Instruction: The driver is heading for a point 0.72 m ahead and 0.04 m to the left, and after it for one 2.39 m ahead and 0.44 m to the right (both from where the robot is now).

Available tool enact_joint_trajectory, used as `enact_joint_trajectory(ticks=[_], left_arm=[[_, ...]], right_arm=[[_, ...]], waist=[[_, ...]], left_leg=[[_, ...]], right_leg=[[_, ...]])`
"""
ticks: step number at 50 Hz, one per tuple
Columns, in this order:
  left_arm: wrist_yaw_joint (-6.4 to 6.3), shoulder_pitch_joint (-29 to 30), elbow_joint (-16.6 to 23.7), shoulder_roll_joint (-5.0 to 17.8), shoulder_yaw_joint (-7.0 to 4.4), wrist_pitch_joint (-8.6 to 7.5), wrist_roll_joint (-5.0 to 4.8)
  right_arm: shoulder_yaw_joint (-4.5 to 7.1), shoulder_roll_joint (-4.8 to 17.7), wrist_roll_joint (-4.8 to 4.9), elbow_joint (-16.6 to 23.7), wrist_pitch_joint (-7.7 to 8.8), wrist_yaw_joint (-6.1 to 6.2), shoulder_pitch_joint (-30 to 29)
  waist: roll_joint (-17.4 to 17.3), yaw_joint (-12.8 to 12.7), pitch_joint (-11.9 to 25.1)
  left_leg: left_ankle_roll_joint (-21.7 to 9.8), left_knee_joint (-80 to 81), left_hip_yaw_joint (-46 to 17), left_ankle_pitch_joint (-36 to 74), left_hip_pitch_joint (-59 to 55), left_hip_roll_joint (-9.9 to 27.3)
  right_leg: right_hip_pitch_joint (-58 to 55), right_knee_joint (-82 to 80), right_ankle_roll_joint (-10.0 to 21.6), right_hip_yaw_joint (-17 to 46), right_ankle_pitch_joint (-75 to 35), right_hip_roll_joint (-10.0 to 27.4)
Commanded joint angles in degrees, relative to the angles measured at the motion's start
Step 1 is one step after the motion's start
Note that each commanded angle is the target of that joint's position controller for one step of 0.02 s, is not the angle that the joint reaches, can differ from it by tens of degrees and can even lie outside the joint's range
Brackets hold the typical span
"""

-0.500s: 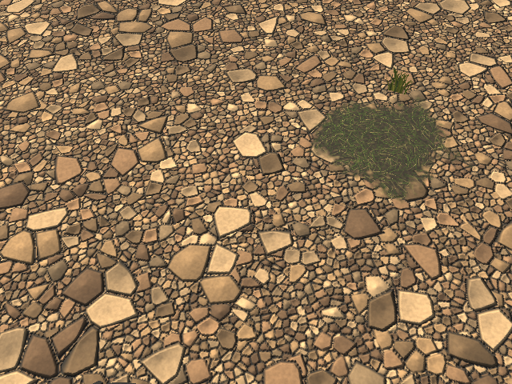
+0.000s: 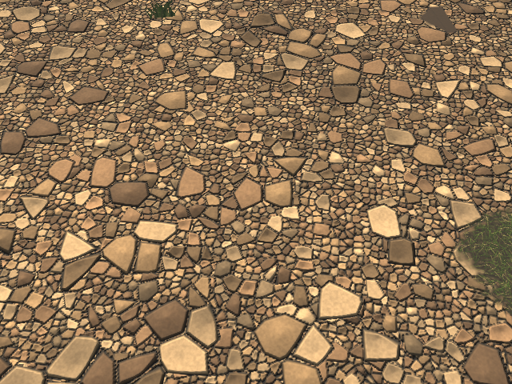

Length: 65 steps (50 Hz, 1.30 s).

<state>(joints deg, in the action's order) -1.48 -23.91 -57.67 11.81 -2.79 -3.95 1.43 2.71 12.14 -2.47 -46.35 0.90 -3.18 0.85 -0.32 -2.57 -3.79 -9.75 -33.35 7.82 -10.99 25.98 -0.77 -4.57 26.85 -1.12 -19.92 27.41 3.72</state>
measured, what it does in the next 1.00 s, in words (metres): walks ahead: right foot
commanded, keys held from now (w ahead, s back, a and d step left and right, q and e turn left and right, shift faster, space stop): w+q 0.20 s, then w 0.54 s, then no key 0.14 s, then e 0.12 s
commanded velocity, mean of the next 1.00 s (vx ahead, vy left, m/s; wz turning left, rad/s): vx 0.45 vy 0.00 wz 0.23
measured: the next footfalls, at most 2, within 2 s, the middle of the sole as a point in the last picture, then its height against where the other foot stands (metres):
right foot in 0.56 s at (290, 364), level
left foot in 1.04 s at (210, 300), level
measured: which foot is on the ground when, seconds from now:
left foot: down 0.00-0.58, up 0.60-1.00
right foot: down 0.00-0.02, up 0.04-0.54, down 0.56-1.00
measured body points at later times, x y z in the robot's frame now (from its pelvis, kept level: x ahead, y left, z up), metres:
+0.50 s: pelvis +0.27 +0.02 +0.01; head +0.30 +0.03 +0.46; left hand +0.43 +0.28 -0.09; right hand +0.28 -0.26 -0.12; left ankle +0.11 +0.06 -0.72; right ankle +0.45 -0.06 -0.70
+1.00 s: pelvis +0.52 +0.05 +0.02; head +0.55 +0.06 +0.47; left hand +0.44 +0.28 -0.13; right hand +0.72 -0.13 -0.11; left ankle +0.62 +0.18 -0.70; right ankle +0.46 -0.05 -0.72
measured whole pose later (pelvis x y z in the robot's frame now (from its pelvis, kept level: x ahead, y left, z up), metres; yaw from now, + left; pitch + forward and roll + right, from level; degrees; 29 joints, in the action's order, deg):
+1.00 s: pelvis +0.52 +0.05 +0.02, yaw +12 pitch +0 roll -2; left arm 0.1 -22.0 -56.7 10.9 -1.2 -3.8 0.5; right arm 0.3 12.0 -1.4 -49.5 2.7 -0.1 5.4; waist -2.1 -3.7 -3.9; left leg -1.4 -33.4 0.9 -4.1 27.8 1.1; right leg 1.6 18.8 3.4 -2.4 17.1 -4.6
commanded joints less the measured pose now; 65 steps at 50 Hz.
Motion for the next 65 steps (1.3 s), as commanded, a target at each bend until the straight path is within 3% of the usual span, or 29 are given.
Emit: enact_joint_trajectory(ticks=[1,2,3,5,6,8,11,17,22,25,27,28,29,30,31,32,34,39,43,48,50,51,52,53,54,55,57,59,65], left_arm=[[0.36,-0.5,6.1,6.5,-1.27,0.39,-0.68],[1.38,3.0,10.5,6.7,-1.52,-0.39,-0.84],[1.62,10.5,11.8,9.0,-1.82,-0.98,-0.39],[1.58,8.9,10.7,7.6,-1.41,-1.87,-0.88],[1.48,8.0,10.5,7.5,-1.48,-1.00,0.30],[1.85,6.6,10.4,6.7,-1.38,1.07,1.47],[2.33,10.6,12.2,5.9,-1.12,2.36,1.32],[2.95,22.0,15.7,5.9,-0.49,2.18,0.81],[3.50,29.2,18.6,6.0,0.19,1.30,0.24],[3.19,24.0,17.8,7.4,-0.26,0.68,0.02],[1.96,10.3,13.5,9.5,-1.43,0.04,-0.14],[1.12,1.0,11.4,11.9,-2.24,-0.47,0.88],[0.88,-4.5,11.1,18.7,-3.90,-0.51,2.30],[1.73,-1.3,10.2,16.0,-3.51,0.39,0.39],[1.99,5.5,11.4,12.1,-2.59,0.59,-0.61],[2.28,9.2,11.8,8.3,-1.62,0.33,-0.61],[2.01,9.8,10.1,6.1,-0.69,-0.38,-0.46],[2.22,4.9,6.6,7.8,-0.84,-2.09,-0.96],[2.16,3.3,4.7,7.3,-0.16,-1.74,-0.99],[1.26,0.6,2.7,8.1,-0.06,-0.31,-0.91],[0.81,2.5,3.2,9.1,-0.54,0.28,-1.01],[0.76,3.7,3.6,9.3,-0.72,0.41,-1.58],[0.66,3.2,5.6,7.7,-0.31,0.08,-2.23],[0.19,-4.3,5.9,2.1,0.62,0.55,-3.61],[-0.56,-4.6,4.6,6.6,-0.69,2.16,-2.40],[-0.40,-1.4,4.8,7.9,-1.51,3.07,-1.21],[0.53,3.3,5.9,6.6,-1.88,4.37,-0.14],[1.11,2.3,5.9,5.5,-1.96,5.96,0.24],[2.02,6.9,9.6,4.9,-1.65,8.52,0.14]], right_arm=[[5.13,14.5,-1.00,-3.4,0.87,2.05,23.0],[5.83,18.5,0.70,-2.0,0.20,2.22,21.8],[5.39,16.8,1.36,-2.5,-0.44,2.67,20.9],[4.01,11.3,1.86,-2.3,0.17,3.16,14.8],[3.49,9.8,2.40,-2.1,0.67,3.39,13.0],[2.98,8.9,2.72,-1.8,1.99,3.28,13.1],[3.29,10.7,2.61,-2.5,2.82,3.04,16.7],[2.41,9.5,2.36,-4.5,3.19,3.18,24.3],[1.88,9.8,1.51,-6.0,3.28,3.98,27.8],[1.95,11.3,1.22,-6.2,3.53,4.52,25.2],[2.08,12.3,1.01,-6.4,3.66,4.24,23.5],[1.63,11.0,1.38,-5.7,3.93,3.99,23.4],[0.51,5.2,3.57,-4.5,4.06,3.51,30.1],[1.15,8.6,2.34,-5.4,4.02,3.60,30.2],[1.42,9.5,1.39,-4.7,3.71,3.57,25.6],[1.09,8.9,1.12,-3.9,3.83,3.10,21.5],[0.79,7.3,0.40,-3.4,2.88,2.35,20.4],[-0.03,5.1,0.13,-2.5,1.44,1.60,16.7],[-1.37,2.7,0.94,-1.1,1.69,1.94,10.1],[-1.31,4.3,1.15,-1.1,2.06,3.37,7.1],[-0.67,6.0,1.15,-2.5,2.74,4.15,10.9],[-0.24,7.1,0.70,-3.7,3.56,4.62,14.9],[0.75,11.3,-0.25,-4.2,4.39,5.18,19.9],[1.84,15.1,0.26,-3.3,3.62,5.05,21.3],[1.63,12.7,2.56,-2.4,2.44,4.59,20.9],[0.95,9.8,2.56,-1.4,1.91,4.69,17.6],[-0.24,6.0,1.77,-0.2,1.27,5.82,10.9],[-0.19,6.0,1.19,0.1,0.87,6.47,9.6],[0.67,8.1,0.75,0.4,0.38,6.12,8.4]], waist=[[-6.4,10.3,16.3],[-11.9,8.4,19.7],[-2.7,9.3,12.3],[1.9,4.1,3.5],[1.8,2.1,2.7],[0.6,0.7,4.3],[-0.5,1.4,3.2],[-2.9,6.0,1.2],[-3.4,8.2,-0.8],[-4.2,4.4,-0.2],[-2.9,-1.8,6.8],[-0.2,-5.5,12.8],[12.2,-3.4,21.1],[11.5,-1.9,20.3],[5.6,0.6,9.5],[1.3,1.0,4.8],[3.5,3.4,1.5],[3.3,4.3,0.4],[5.0,3.0,1.9],[6.2,1.3,3.3],[5.7,3.2,3.6],[3.4,5.3,4.8],[-2.1,6.1,10.7],[-13.3,3.9,19.0],[-9.4,5.2,22.3],[-5.1,4.1,16.8],[-5.1,1.9,7.6],[-6.5,0.7,6.6],[-7.7,1.1,7.1]], left_leg=[[-8.8,6.6,-22.1,-9.2,-36.6,11.5],[-15.8,17.0,-51.6,-7.5,-44.1,21.4],[-13.4,18.7,-43.1,-4.1,-40.3,19.7],[-8.6,19.4,-30.0,9.2,-25.9,14.7],[-7.2,19.8,-25.9,14.3,-21.6,11.9],[-6.8,20.0,-22.8,20.1,-18.8,9.2],[-6.2,21.6,-21.3,19.9,-17.6,7.6],[-2.4,22.4,-20.4,23.7,-25.1,7.5],[-2.2,20.9,-20.4,28.3,-31.4,9.6],[-0.3,16.6,-19.2,40.8,-31.5,10.7],[1.3,1.4,-16.7,51.2,-29.9,8.2],[2.1,-12.2,-15.2,38.8,-21.1,5.8],[5.0,-34.9,-10.7,6.0,-3.2,-3.8],[4.4,-42.1,-13.9,-17.4,5.2,-6.5],[4.1,-43.3,-14.8,-12.7,8.3,-2.2],[4.2,-39.9,-14.2,-8.7,7.7,0.2],[4.9,-33.9,-12.9,-6.4,4.0,3.2],[8.0,-26.3,-8.6,-1.4,6.6,5.1],[9.5,-10.9,-4.6,6.1,1.5,3.3],[8.6,-1.7,-5.5,7.4,-2.5,0.6],[7.4,4.7,-6.9,7.0,-6.9,-0.1],[6.6,11.1,-7.5,15.1,-13.4,1.0],[4.5,8.1,-14.3,39.0,-25.5,10.6],[-4.9,4.3,-27.0,65.5,-38.0,26.7],[-8.7,5.6,-28.6,61.9,-35.3,27.9],[-8.0,8.9,-24.5,50.3,-29.5,24.9],[-4.2,14.9,-17.3,31.9,-18.1,19.2],[-3.3,16.9,-12.3,25.8,-12.5,16.6],[-3.3,19.5,-7.9,4.9,-9.8,17.4]], right_leg=[[25.1,42.2,2.9,3.5,-25.7,7.1],[43.0,56.7,0.2,13.5,4.9,-5.0],[49.7,56.0,0.9,20.4,-0.9,-0.9],[44.3,45.8,1.4,20.7,-9.2,3.2],[40.5,42.6,0.7,21.1,-9.7,3.9],[36.6,39.5,-0.6,20.9,-10.1,3.9],[39.4,33.5,-2.0,19.7,-14.8,3.6],[44.6,18.3,-0.9,18.8,-26.6,2.5],[43.8,9.2,1.8,17.2,-27.0,-0.2],[34.1,4.4,4.9,16.9,-21.6,-2.9],[17.4,0.4,7.3,15.5,-19.9,-6.3],[3.2,-0.4,9.5,22.5,-17.6,0.6],[-13.0,-2.8,17.1,49.2,-12.3,17.5],[-10.5,-11.4,19.3,63.8,-10.2,20.1],[-1.0,-12.1,18.1,54.5,-5.2,18.0],[6.3,-13.8,16.6,46.8,-7.8,15.2],[13.9,-16.5,13.3,36.6,-16.4,10.0],[14.3,-18.5,14.1,27.3,-39.7,8.0],[13.8,-14.3,11.1,18.7,-61.0,3.8],[8.0,-7.3,10.2,22.8,-61.4,5.2],[7.0,-1.6,9.2,26.1,-57.9,5.3],[8.9,4.4,7.8,25.9,-53.5,3.4],[15.7,14.5,5.9,24.6,-38.7,0.6],[27.2,30.9,4.4,19.2,2.5,-8.0],[29.8,39.6,4.2,20.6,13.1,-8.7],[31.9,43.4,3.7,21.8,9.8,-6.6],[32.6,41.1,2.1,22.0,2.6,-3.2],[29.5,40.6,0.4,20.3,-1.0,-3.4],[27.5,27.9,0.4,18.1,-4.3,-1.8]])
Velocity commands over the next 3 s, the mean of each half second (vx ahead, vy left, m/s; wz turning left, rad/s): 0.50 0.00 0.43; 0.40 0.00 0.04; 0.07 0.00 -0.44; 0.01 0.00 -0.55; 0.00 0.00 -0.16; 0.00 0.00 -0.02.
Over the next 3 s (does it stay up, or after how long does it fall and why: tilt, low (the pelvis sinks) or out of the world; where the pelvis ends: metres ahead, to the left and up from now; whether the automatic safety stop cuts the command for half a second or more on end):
stays up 0.52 0.06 0.03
